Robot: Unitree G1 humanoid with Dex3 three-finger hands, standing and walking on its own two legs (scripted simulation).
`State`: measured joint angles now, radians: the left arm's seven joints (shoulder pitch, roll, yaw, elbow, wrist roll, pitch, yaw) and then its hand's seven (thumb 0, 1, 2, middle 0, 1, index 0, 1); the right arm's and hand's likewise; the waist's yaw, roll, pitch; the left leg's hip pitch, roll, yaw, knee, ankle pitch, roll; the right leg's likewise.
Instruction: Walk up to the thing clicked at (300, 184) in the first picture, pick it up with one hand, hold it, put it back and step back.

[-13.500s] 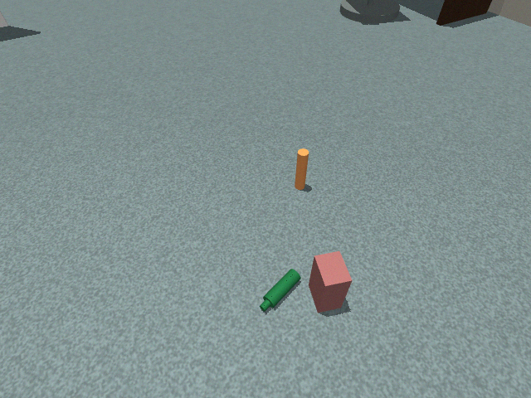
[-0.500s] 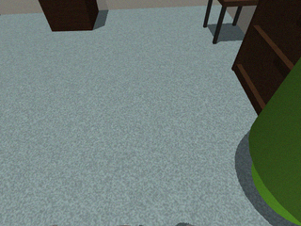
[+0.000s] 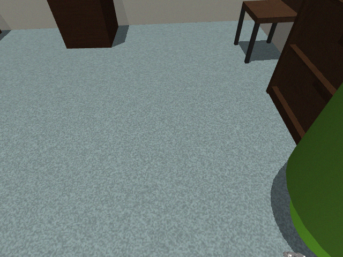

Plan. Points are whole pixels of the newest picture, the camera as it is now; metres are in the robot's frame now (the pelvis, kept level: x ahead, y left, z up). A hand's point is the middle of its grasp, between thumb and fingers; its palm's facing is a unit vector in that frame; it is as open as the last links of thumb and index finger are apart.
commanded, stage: walk up
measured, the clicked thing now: out of the picture +0.00 +1.09 -0.66
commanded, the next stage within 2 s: stand in 0.12 s
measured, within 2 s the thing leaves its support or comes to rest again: neither
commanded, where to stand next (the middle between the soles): +0.06 +0.01 m, yaw +0 degrees
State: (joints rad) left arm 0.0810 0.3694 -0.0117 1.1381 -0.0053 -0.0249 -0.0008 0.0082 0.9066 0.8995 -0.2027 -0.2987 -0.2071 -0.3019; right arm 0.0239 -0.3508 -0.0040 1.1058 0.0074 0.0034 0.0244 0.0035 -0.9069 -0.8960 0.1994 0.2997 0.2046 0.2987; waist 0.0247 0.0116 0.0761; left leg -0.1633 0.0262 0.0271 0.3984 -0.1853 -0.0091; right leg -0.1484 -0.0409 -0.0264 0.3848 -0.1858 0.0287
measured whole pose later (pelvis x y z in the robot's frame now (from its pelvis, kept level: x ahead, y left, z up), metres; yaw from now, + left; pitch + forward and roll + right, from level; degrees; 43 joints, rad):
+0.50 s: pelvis +0.01 -0.01 +0.00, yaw +0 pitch -2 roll +0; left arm 0.10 0.36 -0.01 1.16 0.01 -0.02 -0.01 0.01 0.91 0.90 -0.20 -0.30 -0.21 -0.30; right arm 0.10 -0.34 -0.02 1.17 -0.01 -0.01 0.02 0.00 -0.91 -0.90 0.20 0.30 0.20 0.30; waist -0.01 -0.01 0.05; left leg -0.13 0.03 0.03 0.31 -0.14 -0.02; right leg -0.13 -0.04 -0.03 0.32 -0.16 0.02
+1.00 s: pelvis +0.02 -0.02 +0.00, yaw +0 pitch -2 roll +0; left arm 0.09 0.35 0.00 1.14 0.00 -0.02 0.00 0.01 0.91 0.90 -0.20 -0.30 -0.21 -0.30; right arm 0.08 -0.35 -0.01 1.15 -0.01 -0.01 0.01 0.00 -0.91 -0.90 0.20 0.30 0.20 0.30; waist 0.00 0.01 0.04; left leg -0.11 0.05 0.02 0.31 -0.17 -0.04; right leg -0.11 -0.02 -0.04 0.31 -0.18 0.01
